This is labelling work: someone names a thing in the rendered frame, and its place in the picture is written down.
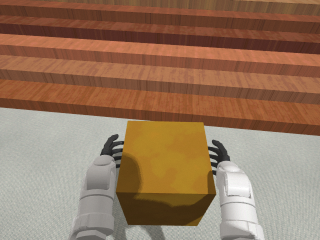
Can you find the robot right forearm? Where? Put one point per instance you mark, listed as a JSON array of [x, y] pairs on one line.
[[238, 209]]

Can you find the robot left forearm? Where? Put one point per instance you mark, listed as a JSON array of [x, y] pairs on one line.
[[94, 220]]

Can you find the right robot hand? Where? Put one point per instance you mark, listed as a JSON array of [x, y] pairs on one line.
[[220, 151]]

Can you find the carton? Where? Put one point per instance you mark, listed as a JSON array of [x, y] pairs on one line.
[[165, 176]]

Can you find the left robot hand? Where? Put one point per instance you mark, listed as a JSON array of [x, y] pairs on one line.
[[108, 148]]

